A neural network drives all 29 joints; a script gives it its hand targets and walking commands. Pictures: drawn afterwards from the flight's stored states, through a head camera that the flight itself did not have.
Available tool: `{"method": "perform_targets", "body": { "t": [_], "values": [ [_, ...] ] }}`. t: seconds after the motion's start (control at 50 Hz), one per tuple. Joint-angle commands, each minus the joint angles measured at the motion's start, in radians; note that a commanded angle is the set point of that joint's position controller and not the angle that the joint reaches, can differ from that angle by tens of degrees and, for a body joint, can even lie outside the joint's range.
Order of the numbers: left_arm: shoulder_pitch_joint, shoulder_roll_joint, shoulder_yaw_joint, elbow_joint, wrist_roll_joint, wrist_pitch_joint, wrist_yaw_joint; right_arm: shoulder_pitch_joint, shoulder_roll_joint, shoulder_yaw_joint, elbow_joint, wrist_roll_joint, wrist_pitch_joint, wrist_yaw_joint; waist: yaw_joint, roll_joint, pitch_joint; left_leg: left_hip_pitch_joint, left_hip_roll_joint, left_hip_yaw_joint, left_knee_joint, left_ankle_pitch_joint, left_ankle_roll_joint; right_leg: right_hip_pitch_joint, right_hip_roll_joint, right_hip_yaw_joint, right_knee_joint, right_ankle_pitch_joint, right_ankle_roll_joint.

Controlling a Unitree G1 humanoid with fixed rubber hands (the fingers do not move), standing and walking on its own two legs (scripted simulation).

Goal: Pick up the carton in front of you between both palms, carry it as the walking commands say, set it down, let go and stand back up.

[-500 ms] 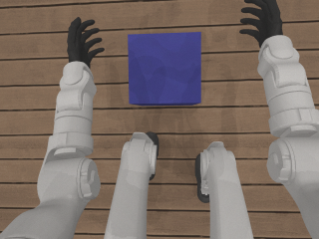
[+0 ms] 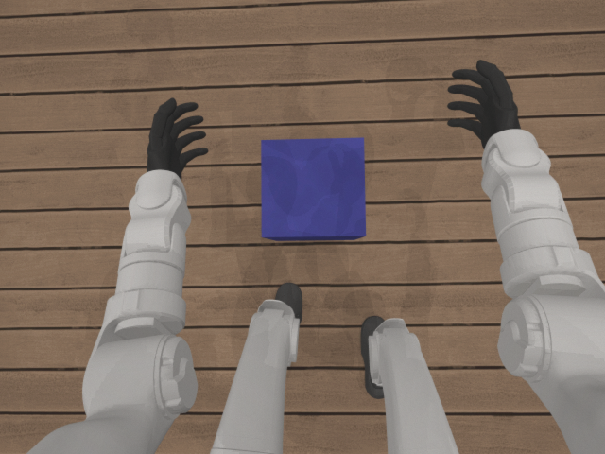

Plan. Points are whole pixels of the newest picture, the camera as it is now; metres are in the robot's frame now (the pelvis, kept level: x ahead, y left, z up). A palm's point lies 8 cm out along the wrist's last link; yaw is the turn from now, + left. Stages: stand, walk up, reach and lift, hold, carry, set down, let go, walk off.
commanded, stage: let go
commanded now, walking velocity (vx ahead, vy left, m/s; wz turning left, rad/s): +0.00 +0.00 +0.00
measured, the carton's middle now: (313, 196) +0.46 +0.06 -0.52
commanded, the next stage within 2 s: stand in 1.18 s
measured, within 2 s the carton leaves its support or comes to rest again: neither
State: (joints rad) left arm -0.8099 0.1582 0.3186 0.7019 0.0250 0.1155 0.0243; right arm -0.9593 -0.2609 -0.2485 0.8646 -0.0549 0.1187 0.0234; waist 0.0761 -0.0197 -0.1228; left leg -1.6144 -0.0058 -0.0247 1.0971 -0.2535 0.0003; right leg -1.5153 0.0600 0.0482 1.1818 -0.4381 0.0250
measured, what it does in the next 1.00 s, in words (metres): rises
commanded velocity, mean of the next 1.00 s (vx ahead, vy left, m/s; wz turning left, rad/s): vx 0.00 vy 0.00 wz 0.00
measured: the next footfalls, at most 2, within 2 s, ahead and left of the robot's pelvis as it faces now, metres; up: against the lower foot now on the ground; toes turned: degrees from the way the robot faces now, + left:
none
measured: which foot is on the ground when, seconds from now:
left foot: down 0.00-1.00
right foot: down 0.00-1.00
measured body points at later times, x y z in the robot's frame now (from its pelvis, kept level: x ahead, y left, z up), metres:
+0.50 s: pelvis +0.07 +0.01 +0.11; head +0.21 +0.01 +0.54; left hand +0.29 +0.25 +0.01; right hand +0.35 -0.20 +0.01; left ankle +0.10 +0.11 -0.61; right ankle +0.03 -0.13 -0.61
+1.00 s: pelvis +0.08 -0.02 +0.13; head +0.10 -0.01 +0.58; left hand +0.25 +0.22 +0.05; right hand +0.27 -0.24 +0.06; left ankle +0.10 +0.11 -0.61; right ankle +0.03 -0.13 -0.61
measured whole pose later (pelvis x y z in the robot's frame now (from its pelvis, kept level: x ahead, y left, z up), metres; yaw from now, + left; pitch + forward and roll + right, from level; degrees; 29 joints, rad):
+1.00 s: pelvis +0.08 -0.02 +0.13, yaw +2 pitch -3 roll +1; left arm 0.22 0.22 0.05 0.41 0.02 0.12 -0.07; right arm 0.21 -0.20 -0.04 0.44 -0.01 0.10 0.07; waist 0.00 -0.04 0.10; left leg -0.16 -0.02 -0.03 0.42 -0.20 -0.01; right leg -0.05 0.02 0.06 0.44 -0.33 -0.02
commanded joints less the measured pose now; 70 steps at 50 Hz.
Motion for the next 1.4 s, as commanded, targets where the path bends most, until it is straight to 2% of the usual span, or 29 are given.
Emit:
{"method": "perform_targets", "body": {
  "t": [0.0, 0.08, 0.16, 0.24, 0.38, 0.46, 0.52, 0.64, 0.8, 0.9, 1.04, 1.06, 1.08, 1.1, 1.16, 1.18, 1.2, 1.22, 1.28, 1.34, 1.38],
  "values": [
    [0.006, 0.106, -0.008, -0.121, 0.037, -0.023, -0.026, -0.019, -0.062, -0.019, -0.143, -0.037, -0.016, -0.029, 0.005, -0.028, -0.94, 0.915, -0.039, 0.058, -0.065, 0.362, -0.023, 0.366, 0.033, -0.063, -0.216, 0.291, 0.023],
    [0.17, 0.126, -0.056, -0.199, 0.06, -0.034, -0.062, 0.166, -0.015, 0.0, -0.269, -0.045, -0.028, -0.056, 0.005, 0.001, -0.875, 1.062, -0.034, 0.039, -0.14, 0.402, -0.01, 0.444, 0.032, -0.057, -0.297, 0.307, 0.023],
    [0.298, 0.131, -0.109, -0.251, 0.041, -0.05, -0.082, 0.302, -0.008, 0.024, -0.357, -0.024, -0.053, -0.051, 0.002, 0.019, -0.714, 1.162, -0.021, 0.016, -0.224, 0.374, -0.01, 0.481, 0.021, -0.057, -0.376, 0.256, 0.012],
    [0.457, 0.112, -0.161, -0.251, 0.001, -0.07, -0.092, 0.46, -0.008, 0.046, -0.36, -0.003, -0.083, -0.03, -0.011, 0.018, -0.583, 1.26, -0.008, -0.011, -0.294, 0.372, -0.009, 0.532, 0.009, -0.055, -0.445, 0.228, 0.0],
    [0.733, 0.108, -0.215, -0.285, -0.029, -0.114, -0.082, 0.752, -0.011, 0.08, -0.34, 0.015, -0.133, -0.006, -0.023, 0.048, -0.442, 1.481, 0.002, -0.046, -0.389, 0.518, -0.012, 0.663, 0.002, -0.04, -0.557, 0.279, -0.012],
    [0.876, 0.115, -0.232, -0.331, -0.034, -0.133, -0.074, 0.888, -0.018, 0.1, -0.365, 0.022, -0.155, 0.0, -0.026, 0.059, -0.346, 1.569, -0.002, -0.04, -0.462, 0.554, -0.017, 0.804, -0.001, -0.031, -0.638, 0.325, -0.014],
    [0.961, 0.123, -0.244, -0.36, -0.042, -0.142, -0.074, 0.974, -0.026, 0.116, -0.397, 0.026, -0.165, 0.002, -0.033, 0.036, -0.253, 1.603, -0.013, -0.026, -0.527, 0.531, -0.018, 0.933, -0.006, -0.026, -0.703, 0.368, -0.011],
    [1.021, 0.143, -0.256, -0.378, -0.053, -0.128, -0.087, 1.102, -0.02, 0.155, -0.465, 0.034, -0.149, 0.012, -0.063, -0.038, -0.066, 1.631, -0.035, -0.002, -0.636, 0.393, -0.015, 1.13, -0.031, -0.016, -0.814, 0.404, 0.0],
    [1.018, 0.167, -0.242, -0.376, -0.024, -0.047, -0.098, 1.129, -0.021, 0.188, -0.507, 0.056, -0.069, 0.041, -0.067, -0.025, 0.147, 1.717, -0.06, 0.024, -0.669, 0.226, -0.02, 1.117, -0.065, -0.011, -0.896, 0.256, -0.017],
    [1.016, 0.17, -0.231, -0.375, -0.005, -0.011, -0.096, 1.121, -0.022, 0.188, -0.515, 0.055, -0.035, 0.048, -0.06, 0.002, 0.188, 1.745, -0.06, 0.031, -0.658, 0.221, -0.02, 1.125, -0.067, -0.008, -0.9, 0.241, -0.025],
    [1.013, 0.164, -0.235, -0.387, -0.01, 0.0, -0.096, 1.131, -0.028, 0.173, -0.526, 0.037, -0.02, 0.046, -0.071, -0.009, 0.163, 1.767, -0.053, 0.023, -0.652, 0.284, -0.015, 1.173, -0.05, -0.013, -0.87, 0.319, -0.019],
    [0.983, 0.204, -0.228, -0.429, 0.007, 0.052, -0.07, 1.178, -0.033, 0.174, -0.456, 0.055, -0.042, 0.027, -0.079, 0.02, 0.098, 1.722, -0.071, 0.029, -0.62, 0.281, -0.022, 1.244, -0.056, 0.002, -0.827, 0.415, -0.017],
    [1.004, 0.196, -0.243, -0.416, -0.001, 0.066, -0.06, 1.172, -0.039, 0.181, -0.477, 0.057, -0.047, 0.016, -0.08, -0.009, 0.106, 1.704, -0.069, 0.024, -0.619, 0.282, -0.016, 1.25, -0.047, -0.005, -0.81, 0.453, -0.008],
    [1.007, 0.192, -0.248, -0.421, -0.006, 0.071, -0.053, 1.164, -0.041, 0.185, -0.485, 0.058, -0.048, 0.011, -0.074, -0.01, 0.106, 1.689, -0.069, 0.02, -0.619, 0.282, -0.015, 1.255, -0.045, -0.006, -0.806, 0.452, -0.007],
    [1.008, 0.181, -0.26, -0.419, -0.018, 0.081, -0.043, 1.143, -0.038, 0.194, -0.497, 0.064, -0.049, 0.007, -0.068, -0.013, 0.123, 1.67, -0.065, 0.012, -0.616, 0.288, -0.012, 1.243, -0.04, -0.013, -0.802, 0.428, -0.009],
    [1.064, 0.205, -0.247, -0.259, 0.022, -0.041, -0.015, 1.284, -0.103, 0.176, -0.312, 0.008, -0.099, -0.028, -0.084, -0.026, 0.121, 1.38, 0.088, -0.075, -0.713, 0.008, -0.04, 1.303, -0.106, -0.053, -0.772, -0.049, 0.018],
    [1.124, 0.207, -0.248, -0.251, 0.041, -0.086, -0.002, 1.273, -0.153, 0.166, -0.308, 0.003, -0.12, -0.044, -0.054, 0.021, 0.189, 1.293, 0.081, -0.11, -0.749, -0.141, -0.045, 1.304, -0.115, 0.001, -0.782, -0.093, 0.006],
    [1.12, 0.208, -0.249, -0.226, 0.044, -0.118, 0.001, 1.238, -0.135, 0.17, -0.299, 0.006, -0.139, -0.045, -0.056, 0.02, 0.211, 1.237, 0.07, -0.116, -0.743, -0.154, -0.043, 1.293, -0.131, 0.025, -0.78, -0.083, -0.004],
    [1.089, 0.216, -0.254, -0.19, 0.022, -0.167, 0.0, 1.213, -0.079, 0.188, -0.261, 0.021, -0.185, -0.028, -0.06, 0.012, 0.103, 1.291, 0.048, -0.12, -0.668, 0.058, -0.018, 1.298, -0.157, 0.061, -0.765, 0.023, -0.023],
    [1.102, 0.223, -0.255, -0.154, 0.013, -0.182, 0.003, 1.24, -0.087, 0.193, -0.213, 0.023, -0.204, -0.023, -0.06, 0.027, 0.026, 1.336, 0.056, -0.14, -0.601, 0.269, 0.004, 1.318, -0.15, 0.042, -0.719, 0.179, -0.015],
    [1.13, 0.23, -0.256, -0.128, 0.005, -0.18, 0.007, 1.269, -0.094, 0.195, -0.184, 0.025, -0.202, -0.028, -0.06, 0.027, 0.015, 1.336, 0.054, -0.14, -0.572, 0.347, 0.015, 1.327, -0.147, 0.029, -0.697, 0.257, -0.011]
  ]
}}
